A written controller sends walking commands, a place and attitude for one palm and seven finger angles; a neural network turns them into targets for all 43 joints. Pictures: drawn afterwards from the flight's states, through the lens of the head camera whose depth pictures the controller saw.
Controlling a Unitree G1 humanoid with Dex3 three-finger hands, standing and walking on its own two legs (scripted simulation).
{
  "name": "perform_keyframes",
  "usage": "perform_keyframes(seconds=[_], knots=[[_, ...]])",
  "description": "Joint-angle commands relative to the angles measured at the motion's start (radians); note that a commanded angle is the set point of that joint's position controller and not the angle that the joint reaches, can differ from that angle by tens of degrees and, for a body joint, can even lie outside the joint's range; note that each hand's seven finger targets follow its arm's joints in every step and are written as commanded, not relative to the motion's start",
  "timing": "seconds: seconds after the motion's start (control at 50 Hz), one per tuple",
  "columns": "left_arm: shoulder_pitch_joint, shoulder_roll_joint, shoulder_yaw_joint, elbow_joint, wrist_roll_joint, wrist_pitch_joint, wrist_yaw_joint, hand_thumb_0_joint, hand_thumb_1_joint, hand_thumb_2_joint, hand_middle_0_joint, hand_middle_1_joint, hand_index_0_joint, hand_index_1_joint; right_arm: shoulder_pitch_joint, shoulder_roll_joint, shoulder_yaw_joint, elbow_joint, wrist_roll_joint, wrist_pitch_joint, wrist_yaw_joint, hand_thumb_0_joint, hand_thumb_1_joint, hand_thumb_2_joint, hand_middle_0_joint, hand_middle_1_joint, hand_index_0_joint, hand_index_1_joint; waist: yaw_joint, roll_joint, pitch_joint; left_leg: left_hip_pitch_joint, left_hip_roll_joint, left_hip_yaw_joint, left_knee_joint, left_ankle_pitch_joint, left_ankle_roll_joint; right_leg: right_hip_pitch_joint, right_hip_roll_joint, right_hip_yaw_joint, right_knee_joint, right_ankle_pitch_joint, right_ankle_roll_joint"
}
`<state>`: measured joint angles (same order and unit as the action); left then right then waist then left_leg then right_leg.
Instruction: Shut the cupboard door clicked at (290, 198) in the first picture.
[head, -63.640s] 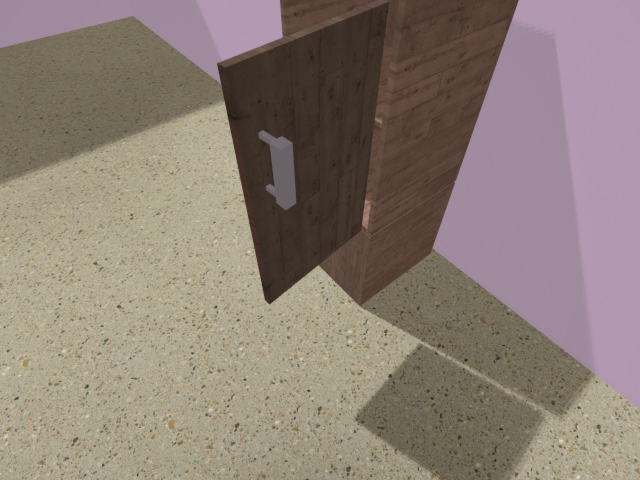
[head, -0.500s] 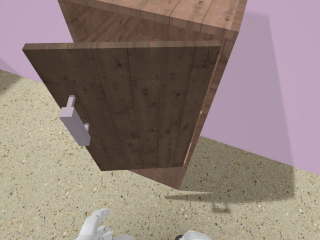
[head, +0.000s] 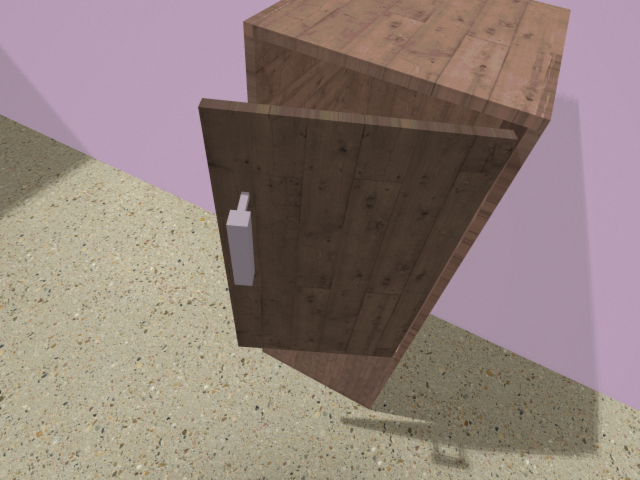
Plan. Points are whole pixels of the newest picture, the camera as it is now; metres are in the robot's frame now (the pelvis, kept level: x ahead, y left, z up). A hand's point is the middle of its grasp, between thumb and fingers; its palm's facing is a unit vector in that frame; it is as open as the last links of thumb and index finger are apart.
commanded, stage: come to a stop and stand still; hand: left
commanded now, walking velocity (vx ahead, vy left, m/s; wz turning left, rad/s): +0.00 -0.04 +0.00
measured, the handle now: (244, 239) +0.40 +0.15 +0.06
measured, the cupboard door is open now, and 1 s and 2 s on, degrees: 25 25 25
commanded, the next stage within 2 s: look again from close up in 0.64 s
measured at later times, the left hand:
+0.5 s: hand out of the picture -0.04 +0.10 -0.19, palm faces +0.02 -0.99 -0.14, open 7.3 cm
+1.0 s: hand out of the picture -0.03 +0.13 -0.19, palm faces +0.04 -0.98 -0.17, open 7.4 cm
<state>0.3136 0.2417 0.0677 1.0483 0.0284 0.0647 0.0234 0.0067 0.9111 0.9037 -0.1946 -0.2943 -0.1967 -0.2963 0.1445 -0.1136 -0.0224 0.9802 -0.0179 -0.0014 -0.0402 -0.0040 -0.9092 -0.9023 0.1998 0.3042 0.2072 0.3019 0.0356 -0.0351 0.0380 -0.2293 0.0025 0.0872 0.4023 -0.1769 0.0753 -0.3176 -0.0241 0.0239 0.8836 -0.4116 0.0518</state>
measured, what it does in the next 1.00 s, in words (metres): steps on the spot: right foot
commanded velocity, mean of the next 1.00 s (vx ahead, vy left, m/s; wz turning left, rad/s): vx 0.00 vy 0.00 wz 0.00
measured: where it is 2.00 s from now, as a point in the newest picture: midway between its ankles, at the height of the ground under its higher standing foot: outside the picture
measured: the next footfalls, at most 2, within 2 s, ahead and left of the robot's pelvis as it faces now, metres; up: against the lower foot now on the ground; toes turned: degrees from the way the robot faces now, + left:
right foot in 0.22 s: +0.00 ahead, -0.14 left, +0.00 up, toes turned +1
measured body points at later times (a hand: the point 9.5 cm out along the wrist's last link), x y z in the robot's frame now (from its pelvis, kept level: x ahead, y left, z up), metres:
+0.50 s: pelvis -0.03 -0.05 -0.01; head -0.03 -0.04 +0.44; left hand -0.04 +0.15 -0.17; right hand -0.11 -0.24 -0.17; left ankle +0.03 +0.07 -0.75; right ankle -0.07 -0.16 -0.75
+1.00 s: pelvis -0.03 -0.03 -0.02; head -0.03 -0.02 +0.43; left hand -0.04 +0.18 -0.18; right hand +0.00 -0.26 -0.17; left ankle +0.03 +0.07 -0.75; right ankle -0.07 -0.16 -0.75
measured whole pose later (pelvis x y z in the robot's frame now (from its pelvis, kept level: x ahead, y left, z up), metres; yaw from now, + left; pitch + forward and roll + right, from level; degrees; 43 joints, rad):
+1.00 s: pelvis -0.03 -0.03 -0.02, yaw +1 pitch -3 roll -1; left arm 0.34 0.13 -0.01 1.06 0.02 -0.02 0.05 0.01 0.91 0.90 -0.20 -0.29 -0.20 -0.30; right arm 0.27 -0.16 -0.01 1.05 -0.01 0.00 -0.03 0.02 -0.92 -0.90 0.20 0.30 0.20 0.30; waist -0.01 0.00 0.03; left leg -0.31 0.02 0.06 0.58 -0.23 0.03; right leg -0.12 -0.02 -0.06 0.52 -0.35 0.02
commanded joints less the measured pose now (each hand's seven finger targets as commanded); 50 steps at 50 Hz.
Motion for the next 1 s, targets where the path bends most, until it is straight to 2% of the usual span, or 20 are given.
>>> perform_keyframes(seconds=[0.0, 0.06, 0.12, 0.14, 0.16, 0.2, 0.24, 0.3, 0.4, 0.7, 0.72, 0.74, 0.76, 0.78, 0.8, 0.82, 0.84, 0.88, 0.92, 0.98], knots=[[-0.014, 0.003, -0.014, -0.053, -0.004, -0.017, -0.008, 0.000, 0.900, 0.900, -0.200, -0.300, -0.200, -0.300, 0.143, -0.206, -0.051, 0.020, -0.006, 0.001, -0.012, 0.000, -0.900, -0.900, 0.200, 0.300, 0.200, 0.300, -0.077, 0.139, -0.065, 0.200, 0.294, -0.266, -0.168, 0.170, 0.083, -0.074, -0.022, -0.016, -0.113, -0.057, -0.002], [0.016, -0.022, -0.026, -0.027, -0.009, -0.022, -0.007, 0.000, 0.900, 0.900, -0.200, -0.300, -0.200, -0.300, 0.121, -0.201, -0.050, 0.039, -0.007, 0.003, -0.006, 0.000, -0.900, -0.900, 0.200, 0.300, 0.200, 0.300, -0.064, 0.174, -0.064, 0.135, 0.266, -0.254, -0.175, 0.081, 0.072, 0.020, -0.016, -0.041, -0.244, -0.050, -0.016], [0.100, -0.032, -0.030, 0.022, -0.009, -0.029, 0.000, 0.000, 0.900, 0.900, -0.200, -0.300, -0.200, -0.300, 0.103, -0.192, -0.049, 0.063, 0.000, 0.006, 0.001, 0.000, -0.900, -0.900, 0.200, 0.300, 0.200, 0.300, -0.030, 0.166, -0.043, 0.022, 0.219, -0.223, -0.185, -0.097, 0.027, 0.154, -0.007, -0.081, -0.426, 0.087, -0.032], [0.115, -0.020, -0.031, 0.033, -0.008, -0.034, 0.002, 0.000, 0.900, 0.900, -0.200, -0.300, -0.200, -0.300, 0.103, -0.172, -0.046, 0.073, 0.004, 0.005, 0.003, 0.000, -0.900, -0.900, 0.200, 0.300, 0.200, 0.300, -0.020, 0.124, -0.023, -0.027, 0.191, -0.209, -0.167, -0.127, 0.000, 0.212, -0.016, -0.078, -0.522, 0.144, -0.035], [0.125, -0.007, -0.032, 0.041, -0.007, -0.040, 0.006, 0.000, 0.900, 0.900, -0.200, -0.300, -0.200, -0.300, 0.113, -0.146, -0.041, 0.082, 0.007, 0.006, 0.007, 0.000, -0.900, -0.900, 0.200, 0.300, 0.200, 0.300, -0.022, 0.077, 0.002, -0.075, 0.144, -0.166, -0.135, -0.174, -0.040, 0.232, -0.056, -0.026, -0.577, 0.149, -0.053], [0.091, 0.024, -0.040, 0.035, -0.010, -0.051, 0.011, 0.000, 0.900, 0.900, -0.200, -0.300, -0.200, -0.300, 0.134, -0.096, -0.024, 0.093, 0.009, 0.005, 0.016, 0.000, -0.900, -0.900, 0.200, 0.300, 0.200, 0.300, -0.044, 0.033, 0.019, -0.013, 0.065, -0.097, -0.062, -0.133, -0.079, 0.104, -0.154, 0.074, -0.634, 0.032, -0.102], [0.038, 0.021, -0.048, 0.037, -0.015, -0.065, 0.011, 0.000, 0.900, 0.900, -0.200, -0.300, -0.200, -0.300, 0.159, -0.082, -0.017, 0.114, 0.003, 0.010, 0.018, 0.000, -0.900, -0.900, 0.200, 0.300, 0.200, 0.300, -0.063, -0.136, 0.037, 0.061, 0.061, -0.080, -0.002, -0.053, -0.076, -0.001, -0.134, 0.080, -0.670, -0.024, -0.094], [0.021, -0.014, -0.055, 0.034, -0.020, -0.064, 0.014, 0.000, 0.900, 0.900, -0.200, -0.300, -0.200, -0.300, 0.214, -0.081, -0.011, 0.155, 0.000, 0.010, 0.016, 0.000, -0.900, -0.900, 0.200, 0.300, 0.200, 0.300, -0.070, -0.065, 0.097, 0.061, 0.077, -0.086, -0.005, -0.029, -0.074, -0.050, -0.111, 0.061, -0.654, -0.053, -0.087], [0.069, -0.038, -0.054, 0.047, -0.023, -0.063, 0.017, 0.000, 0.900, 0.900, -0.200, -0.300, -0.200, -0.300, 0.249, -0.056, -0.004, 0.177, 0.001, 0.007, 0.010, 0.000, -0.900, -0.900, 0.200, 0.300, 0.200, 0.300, -0.047, 0.024, 0.110, -0.009, 0.081, -0.093, -0.036, -0.052, -0.076, 0.015, -0.086, 0.046, -0.615, 0.004, -0.084], [0.125, -0.091, -0.052, 0.056, -0.020, -0.073, 0.024, 0.000, 0.900, 0.900, -0.200, -0.300, -0.200, -0.300, 0.268, -0.028, -0.009, 0.183, 0.006, -0.008, -0.002, 0.000, -0.900, -0.900, 0.200, 0.300, 0.200, 0.300, -0.038, 0.040, 0.056, 0.030, 0.104, -0.096, -0.016, 0.072, -0.066, 0.065, -0.070, 0.022, -0.566, 0.178, -0.079], [0.163, -0.033, -0.057, 0.069, 0.002, -0.107, 0.052, 0.000, 0.900, 0.900, -0.200, -0.300, -0.200, -0.300, 0.135, -0.088, 0.003, 0.090, 0.011, -0.028, 0.014, 0.000, -0.900, -0.900, 0.200, 0.300, 0.200, 0.300, 0.000, 0.062, 0.100, -0.060, 0.094, -0.095, 0.199, 0.105, -0.082, 0.032, -0.112, 0.086, -0.586, 0.490, -0.081], [0.137, 0.008, -0.050, 0.040, 0.000, -0.121, 0.053, 0.000, 0.900, 0.900, -0.200, -0.300, -0.200, -0.300, 0.150, -0.056, 0.006, 0.056, 0.009, -0.031, 0.017, 0.000, -0.900, -0.900, 0.200, 0.300, 0.200, 0.300, -0.060, 0.056, 0.060, -0.049, 0.075, -0.079, 0.177, 0.061, -0.082, 0.099, -0.162, 0.090, -0.535, 0.821, -0.095], [0.137, -0.019, -0.057, 0.029, -0.009, -0.128, 0.049, 0.000, 0.900, 0.900, -0.200, -0.300, -0.200, -0.300, 0.230, -0.033, 0.010, 0.063, 0.003, -0.037, 0.012, 0.000, -0.900, -0.900, 0.200, 0.300, 0.200, 0.300, -0.070, 0.003, -0.063, -0.006, 0.075, -0.073, 0.142, 0.037, -0.061, 0.187, -0.150, 0.050, -0.454, 0.838, -0.109], [0.127, -0.029, -0.059, 0.018, -0.015, -0.130, 0.047, 0.000, 0.900, 0.900, -0.200, -0.300, -0.200, -0.300, 0.249, -0.054, 0.007, 0.065, 0.006, -0.042, 0.009, 0.000, -0.900, -0.900, 0.200, 0.300, 0.200, 0.300, -0.068, -0.023, -0.157, 0.025, 0.076, -0.081, 0.144, 0.120, -0.049, 0.245, -0.122, 0.026, -0.414, 0.827, -0.106], [0.118, -0.031, -0.058, 0.008, -0.017, -0.123, 0.045, 0.000, 0.900, 0.900, -0.200, -0.300, -0.200, -0.300, 0.241, -0.074, 0.003, 0.061, 0.011, -0.039, 0.007, 0.000, -0.900, -0.900, 0.200, 0.300, 0.200, 0.300, -0.063, -0.009, -0.156, 0.036, 0.086, -0.086, 0.139, 0.156, -0.043, 0.230, -0.108, 0.015, -0.412, 0.695, -0.105], [0.117, -0.036, -0.061, 0.005, -0.017, -0.116, 0.042, 0.000, 0.900, 0.900, -0.200, -0.300, -0.200, -0.300, 0.223, -0.084, 0.005, 0.064, 0.013, -0.036, 0.006, 0.000, -0.900, -0.900, 0.200, 0.300, 0.200, 0.300, -0.057, -0.011, -0.104, 0.029, 0.093, -0.097, 0.133, 0.163, -0.038, 0.184, -0.093, 0.009, -0.426, 0.567, -0.100], [0.113, -0.045, -0.063, 0.004, -0.012, -0.107, 0.041, 0.000, 0.900, 0.900, -0.200, -0.300, -0.200, -0.300, 0.210, -0.086, 0.007, 0.065, 0.010, -0.035, 0.007, 0.000, -0.900, -0.900, 0.200, 0.300, 0.200, 0.300, -0.050, 0.033, -0.021, 0.005, 0.096, -0.100, 0.119, 0.185, -0.034, 0.135, -0.079, 0.004, -0.439, 0.472, -0.100], [0.107, -0.037, -0.061, -0.006, -0.011, -0.093, 0.038, 0.000, 0.900, 0.900, -0.200, -0.300, -0.200, -0.300, 0.192, -0.108, 0.004, 0.047, 0.008, -0.023, 0.013, 0.000, -0.900, -0.900, 0.200, 0.300, 0.200, 0.300, -0.048, 0.030, 0.063, -0.052, 0.094, -0.125, 0.078, 0.073, -0.032, 0.080, -0.061, 0.000, -0.467, 0.237, -0.101], [0.102, -0.026, -0.063, -0.020, -0.009, -0.087, 0.033, 0.000, 0.900, 0.900, -0.200, -0.300, -0.200, -0.300, 0.177, -0.126, 0.001, 0.026, 0.006, -0.016, 0.018, 0.000, -0.900, -0.900, 0.200, 0.300, 0.200, 0.300, -0.050, 0.033, 0.103, -0.084, 0.087, -0.141, 0.037, -0.056, -0.032, 0.043, -0.054, 0.005, -0.485, 0.101, -0.104], [0.101, -0.012, -0.063, -0.032, -0.009, -0.083, 0.029, 0.000, 0.900, 0.900, -0.200, -0.300, -0.200, -0.300, 0.159, -0.141, -0.001, 0.009, 0.003, -0.014, 0.022, 0.000, -0.900, -0.900, 0.200, 0.300, 0.200, 0.300, -0.043, 0.042, 0.084, -0.080, 0.088, -0.161, -0.003, -0.119, -0.030, 0.049, -0.052, 0.000, -0.483, 0.067, -0.099]])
